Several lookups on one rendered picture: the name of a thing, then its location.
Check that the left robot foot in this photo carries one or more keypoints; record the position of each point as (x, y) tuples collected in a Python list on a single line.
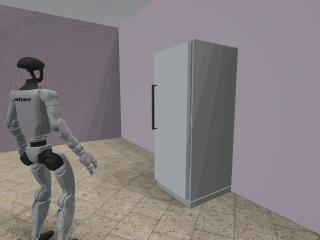
[(45, 236)]

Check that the fridge door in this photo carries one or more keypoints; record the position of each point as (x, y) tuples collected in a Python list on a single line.
[(172, 117)]

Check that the left robot upper arm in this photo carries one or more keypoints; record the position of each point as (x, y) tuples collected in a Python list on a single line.
[(11, 118)]

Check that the robot right forearm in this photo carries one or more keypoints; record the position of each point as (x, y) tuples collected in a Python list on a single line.
[(69, 139)]

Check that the right robot upper arm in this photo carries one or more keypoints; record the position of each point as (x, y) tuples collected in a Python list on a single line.
[(50, 98)]

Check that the robot right hand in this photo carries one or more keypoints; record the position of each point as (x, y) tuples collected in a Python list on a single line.
[(86, 158)]

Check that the robot left forearm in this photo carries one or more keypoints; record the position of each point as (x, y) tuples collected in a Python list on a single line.
[(18, 136)]

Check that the handle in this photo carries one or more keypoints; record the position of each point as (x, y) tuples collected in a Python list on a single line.
[(153, 106)]

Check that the robot left thigh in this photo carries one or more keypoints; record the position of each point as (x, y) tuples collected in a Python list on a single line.
[(42, 175)]

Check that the robot left hand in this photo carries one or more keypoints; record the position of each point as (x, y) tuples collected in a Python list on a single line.
[(21, 150)]

